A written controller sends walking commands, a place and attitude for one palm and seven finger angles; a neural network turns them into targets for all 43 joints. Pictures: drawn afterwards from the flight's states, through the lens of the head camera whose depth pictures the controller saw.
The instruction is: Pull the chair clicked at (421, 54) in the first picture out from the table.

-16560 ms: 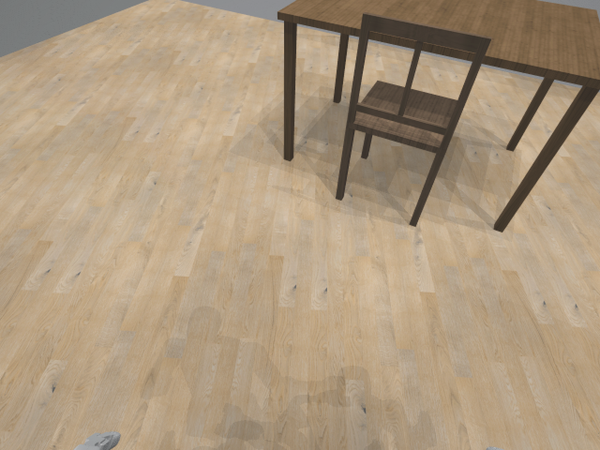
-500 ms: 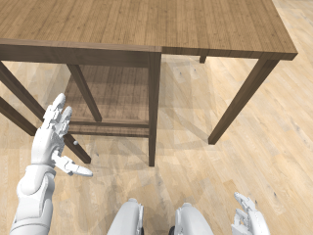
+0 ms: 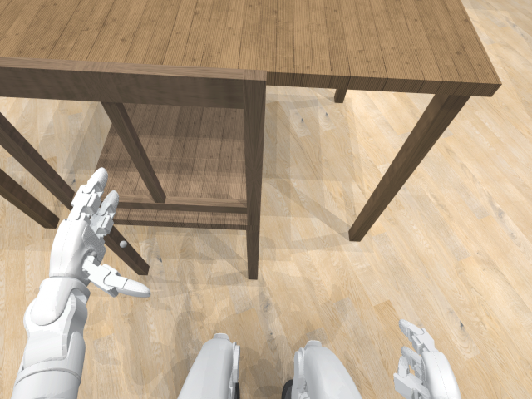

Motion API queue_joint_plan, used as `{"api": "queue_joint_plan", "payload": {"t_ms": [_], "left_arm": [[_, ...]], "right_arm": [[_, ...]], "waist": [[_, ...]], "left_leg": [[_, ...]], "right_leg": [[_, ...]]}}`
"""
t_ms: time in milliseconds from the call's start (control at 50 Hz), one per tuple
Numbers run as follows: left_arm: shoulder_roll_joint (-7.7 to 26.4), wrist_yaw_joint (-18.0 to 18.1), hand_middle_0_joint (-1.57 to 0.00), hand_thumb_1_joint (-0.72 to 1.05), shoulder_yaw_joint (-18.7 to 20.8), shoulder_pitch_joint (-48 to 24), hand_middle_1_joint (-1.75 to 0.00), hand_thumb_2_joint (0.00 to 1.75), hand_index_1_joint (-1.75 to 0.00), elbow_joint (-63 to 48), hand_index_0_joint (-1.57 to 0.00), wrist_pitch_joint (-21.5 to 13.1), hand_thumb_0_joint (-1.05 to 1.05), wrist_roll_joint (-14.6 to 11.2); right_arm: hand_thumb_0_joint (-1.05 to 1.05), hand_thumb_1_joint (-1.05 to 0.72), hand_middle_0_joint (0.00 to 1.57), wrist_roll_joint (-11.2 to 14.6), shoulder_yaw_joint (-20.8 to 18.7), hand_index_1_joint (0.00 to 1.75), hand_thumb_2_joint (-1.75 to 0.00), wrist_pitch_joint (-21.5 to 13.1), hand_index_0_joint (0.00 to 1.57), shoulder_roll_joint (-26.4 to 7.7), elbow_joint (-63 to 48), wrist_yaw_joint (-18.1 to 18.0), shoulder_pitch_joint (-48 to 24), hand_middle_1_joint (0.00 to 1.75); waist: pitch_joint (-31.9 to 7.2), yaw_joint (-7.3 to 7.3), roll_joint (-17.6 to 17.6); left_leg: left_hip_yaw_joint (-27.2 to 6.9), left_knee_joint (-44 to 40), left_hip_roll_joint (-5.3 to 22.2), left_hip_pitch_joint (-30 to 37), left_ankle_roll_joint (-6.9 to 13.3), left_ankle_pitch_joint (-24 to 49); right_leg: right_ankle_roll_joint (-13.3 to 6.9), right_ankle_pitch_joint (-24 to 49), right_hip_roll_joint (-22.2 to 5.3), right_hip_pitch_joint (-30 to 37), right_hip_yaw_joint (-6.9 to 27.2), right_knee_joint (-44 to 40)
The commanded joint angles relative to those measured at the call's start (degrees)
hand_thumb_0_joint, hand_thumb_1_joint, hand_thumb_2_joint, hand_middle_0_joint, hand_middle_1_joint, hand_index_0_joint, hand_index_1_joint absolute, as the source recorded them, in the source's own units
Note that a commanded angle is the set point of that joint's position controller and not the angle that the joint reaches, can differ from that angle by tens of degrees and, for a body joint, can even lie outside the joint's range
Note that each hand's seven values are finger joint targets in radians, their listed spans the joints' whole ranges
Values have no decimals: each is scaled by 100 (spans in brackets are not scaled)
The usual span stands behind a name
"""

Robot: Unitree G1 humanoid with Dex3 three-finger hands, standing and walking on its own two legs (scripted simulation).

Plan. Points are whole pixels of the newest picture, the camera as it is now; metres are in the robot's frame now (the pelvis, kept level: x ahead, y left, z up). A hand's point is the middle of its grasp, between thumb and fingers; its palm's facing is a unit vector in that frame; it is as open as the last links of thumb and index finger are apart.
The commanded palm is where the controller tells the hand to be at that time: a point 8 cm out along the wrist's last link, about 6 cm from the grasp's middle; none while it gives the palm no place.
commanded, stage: push the fingers through the gap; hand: left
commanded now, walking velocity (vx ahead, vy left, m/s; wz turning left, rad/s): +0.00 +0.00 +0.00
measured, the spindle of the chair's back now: (140, 159) +0.47 +0.24 +0.01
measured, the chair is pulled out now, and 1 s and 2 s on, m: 0.00 0.00 0.00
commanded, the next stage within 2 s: hook a spindle and tug to test in 1.66 s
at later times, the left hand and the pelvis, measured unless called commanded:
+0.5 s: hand (123, 210) +0.36 +0.23 +0.04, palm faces +0.04 -1.00 -0.04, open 17.0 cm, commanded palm +0.34 +0.28 +0.04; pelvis +0.00 +0.01 +0.00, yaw +0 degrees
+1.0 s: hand (141, 187) +0.41 +0.22 +0.03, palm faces +0.02 -1.00 -0.04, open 17.0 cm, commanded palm +0.39 +0.27 +0.03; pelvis +0.00 +0.01 +0.00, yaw -1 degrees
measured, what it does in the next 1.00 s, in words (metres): stands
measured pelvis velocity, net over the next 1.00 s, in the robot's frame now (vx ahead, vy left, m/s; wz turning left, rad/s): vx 0.00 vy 0.01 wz -0.01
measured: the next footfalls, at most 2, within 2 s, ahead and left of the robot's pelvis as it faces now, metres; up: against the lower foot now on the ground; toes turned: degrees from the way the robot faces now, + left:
none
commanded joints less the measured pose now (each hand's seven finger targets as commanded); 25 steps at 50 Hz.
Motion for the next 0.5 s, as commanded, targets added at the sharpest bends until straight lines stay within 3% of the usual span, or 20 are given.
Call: {"api": "queue_joint_plan", "payload": {"t_ms": [0, 40, 100, 140, 200, 240, 300, 340, 380, 420, 460, 480], "left_arm": [[1336, 166, -6, -50, 495, -1316, -8, 30, -8, -2402, -6, -1011, 0, -112], [1025, 189, -6, -50, 196, -985, -8, 30, -8, -2275, -6, -991, 0, -107], [929, 82, -6, -50, 208, -848, -8, 30, -8, -1134, -6, -643, 0, -83], [896, 3, -6, -50, 143, -1068, -8, 30, -8, -709, -6, -382, 0, -54], [1179, -16, -6, -50, 382, -1437, -8, 30, -8, -784, -6, -207, 0, -86], [1289, 59, -6, -50, 435, -1782, -8, 30, -8, -1307, -6, -358, 0, -64], [1284, 226, -6, -50, 418, -2102, -8, 30, -8, -1599, -6, -740, 0, -31], [1366, 309, -6, -50, 505, -2113, -8, 30, -8, -1229, -6, -876, 0, 40], [1101, 280, -6, -50, 321, -2070, -8, 30, -8, -675, -6, -873, 0, 85], [1243, 205, -6, -50, 427, -1942, -8, 30, -8, -270, -6, -739, 0, 131], [1142, 101, -6, -50, 290, -1949, -8, 30, -8, -171, -6, -566, 0, 131], [1254, 69, -6, -50, 348, -2095, -8, 30, -8, -239, -6, -517, 0, 126]], "right_arm": [[0, -90, 20, -58, -399, 30, -90, -341, 20, -791, -708, -28, 151, 30], [0, -90, 20, -76, -411, 30, -90, -360, 20, -806, -625, 4, 194, 30], [0, -90, 20, -6, -410, 30, -90, -271, 20, -872, -454, -38, 216, 30], [0, -90, 20, 53, -370, 30, -90, -242, 20, -891, -467, -73, 218, 30], [0, -90, 20, 71, -371, 30, -90, -210, 20, -901, -551, -112, 207, 30], [0, -90, 20, 31, -387, 30, -90, -234, 20, -868, -613, -111, 238, 30], [0, -90, 20, -44, -396, 30, -90, -283, 20, -839, -502, -68, 290, 30], [0, -90, 20, -82, -394, 30, -90, -272, 20, -859, -392, -45, 324, 30], [0, -90, 20, -66, -384, 30, -90, -241, 20, -857, -333, -28, 285, 30], [0, -90, 20, -53, -388, 30, -90, -197, 20, -912, -357, -21, 348, 30], [0, -90, 20, -7, -396, 30, -90, -134, 20, -907, -420, -13, 374, 30], [0, -90, 20, 6, -402, 30, -90, -111, 20, -935, -433, -23, 402, 30]], "waist": [[-2700, 108, 858], [-2647, -16, 722], [-1846, -178, 7], [-1507, -187, -61], [-1689, -64, 75], [-2192, 7, 392], [-2427, -44, 644], [-2320, -99, 436], [-1947, -193, 297], [-1959, -112, 268], [-2052, -120, 232], [-2130, -104, 285]], "left_leg": [[-300, -1080, -119, 2110, -120, 2126], [-373, -1086, -93, 2248, -132, 2260], [-303, -1059, -97, 1307, -49, 1386], [-275, -1117, -111, 1001, -26, 947], [-260, -1174, -114, 1077, -21, 986], [-280, -1194, -114, 1548, -50, 1460], [-355, -1160, -91, 2003, -132, 1895], [-377, -1108, -81, 1845, -134, 1879], [-346, -1102, -95, 1554, -104, 1468], [-306, -1118, -107, 1359, -82, 1366], [-264, -1149, -111, 1395, -69, 1381], [-291, -1180, -97, 1483, -83, 1443]], "right_leg": [[113, 1738, 29, 1480, 545, -964], [145, 1766, 51, 1291, 456, -963], [200, 1224, 21, 1211, 506, -1110], [206, 786, -23, 1097, 564, -1231], [172, 743, -57, 1315, 647, -1327], [143, 1190, -34, 1417, 587, -1218], [130, 1512, 17, 1245, 470, -1061], [140, 1478, 41, 1128, 442, -992], [157, 1178, 37, 945, 447, -1039], [131, 1110, 17, 1071, 495, -1059], [151, 1186, -10, 1164, 519, -1122], [144, 1245, -15, 1163, 489, -1102]]}}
